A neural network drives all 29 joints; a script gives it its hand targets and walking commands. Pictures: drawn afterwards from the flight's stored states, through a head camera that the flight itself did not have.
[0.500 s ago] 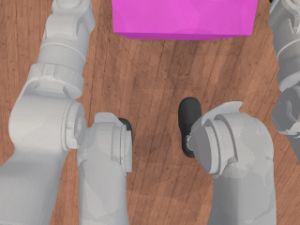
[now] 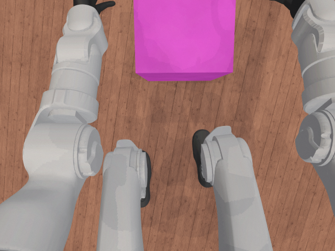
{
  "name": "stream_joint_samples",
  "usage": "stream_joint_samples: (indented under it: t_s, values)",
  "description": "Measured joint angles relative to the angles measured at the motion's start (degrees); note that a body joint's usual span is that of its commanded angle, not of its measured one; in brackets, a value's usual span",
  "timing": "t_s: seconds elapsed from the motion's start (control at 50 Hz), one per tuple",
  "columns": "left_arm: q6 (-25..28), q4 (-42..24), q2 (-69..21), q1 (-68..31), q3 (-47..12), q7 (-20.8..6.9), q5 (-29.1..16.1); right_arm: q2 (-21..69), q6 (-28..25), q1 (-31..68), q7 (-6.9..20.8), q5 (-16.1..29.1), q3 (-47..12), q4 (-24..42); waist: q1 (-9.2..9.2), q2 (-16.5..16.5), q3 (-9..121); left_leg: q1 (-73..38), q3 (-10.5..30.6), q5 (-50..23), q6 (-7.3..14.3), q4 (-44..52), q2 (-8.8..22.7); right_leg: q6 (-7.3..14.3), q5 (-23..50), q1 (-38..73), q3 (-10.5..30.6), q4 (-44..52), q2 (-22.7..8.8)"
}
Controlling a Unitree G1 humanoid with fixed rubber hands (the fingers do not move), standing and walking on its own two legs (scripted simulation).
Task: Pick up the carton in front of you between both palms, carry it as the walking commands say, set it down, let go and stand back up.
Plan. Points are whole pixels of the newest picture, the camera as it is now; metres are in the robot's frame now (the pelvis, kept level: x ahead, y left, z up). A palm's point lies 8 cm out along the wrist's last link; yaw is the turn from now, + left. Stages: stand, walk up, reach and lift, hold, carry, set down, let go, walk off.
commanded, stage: set down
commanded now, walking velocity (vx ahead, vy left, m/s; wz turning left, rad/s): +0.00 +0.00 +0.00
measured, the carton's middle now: (181, 39) +0.54 -0.09 -0.32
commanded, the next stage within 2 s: let go in 0.66 s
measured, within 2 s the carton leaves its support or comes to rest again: neither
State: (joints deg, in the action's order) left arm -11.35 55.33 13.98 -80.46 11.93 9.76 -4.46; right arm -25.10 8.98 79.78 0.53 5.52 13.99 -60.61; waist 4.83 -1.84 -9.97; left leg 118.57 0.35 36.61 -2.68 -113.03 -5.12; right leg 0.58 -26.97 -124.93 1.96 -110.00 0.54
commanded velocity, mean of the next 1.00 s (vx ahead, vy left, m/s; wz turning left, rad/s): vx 0.00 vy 0.00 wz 0.00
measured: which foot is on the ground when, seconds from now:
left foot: down 0.00-1.00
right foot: down 0.00-1.00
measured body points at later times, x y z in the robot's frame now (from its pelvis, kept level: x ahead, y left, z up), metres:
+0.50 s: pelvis +0.03 -0.01 +0.13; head +0.35 -0.06 +0.43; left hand +0.58 +0.09 +0.01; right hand +0.54 -0.31 +0.01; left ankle +0.09 +0.12 -0.41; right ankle +0.12 -0.12 -0.41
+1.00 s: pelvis +0.07 -0.02 +0.26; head +0.35 -0.06 +0.61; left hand +0.51 +0.11 +0.12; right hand +0.46 -0.31 +0.12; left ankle +0.09 +0.12 -0.41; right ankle +0.12 -0.12 -0.41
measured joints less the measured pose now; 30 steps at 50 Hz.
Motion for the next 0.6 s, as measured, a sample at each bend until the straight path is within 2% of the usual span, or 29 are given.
stream_joint_samples:
  t_s: [0.08,0.32,0.6]
  values:
    - [0.4,-0.8,-0.4,1.8,0.5,-0.5,0.6,0.5,0.0,-1.6,0.4,-0.9,1.1,1.3,-0.38,0.2,2.7,-1.2,0.0,-0.7,0.0,3.9,0.3,0.0,0.6,1.1,0.2,3.6,0.4]
    - [-2.3,-11.3,-1.0,9.1,0.4,-0.9,1.2,1.6,3.3,-7.7,1.7,-1.3,2.4,10.8,-0.91,0.7,7.1,-8.4,0.9,-3.3,-0.3,16.6,0.6,0.3,2.3,8.5,0.4,15.6,1.2]
    - [-0.7,-10.1,-2.3,14.2,3.0,-3.2,3.9,3.7,1.7,-12.7,3.2,-3.7,4.1,9.7,-0.91,0.7,11.8,-21.3,2.2,-9.1,-0.3,35.4,1.1,0.6,6.9,22.0,0.5,33.9,1.4]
